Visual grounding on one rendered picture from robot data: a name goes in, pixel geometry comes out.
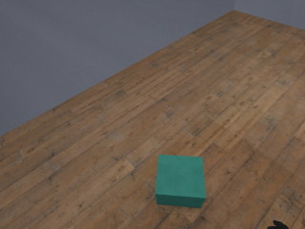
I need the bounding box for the carton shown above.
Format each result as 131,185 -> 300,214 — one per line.
155,155 -> 206,208

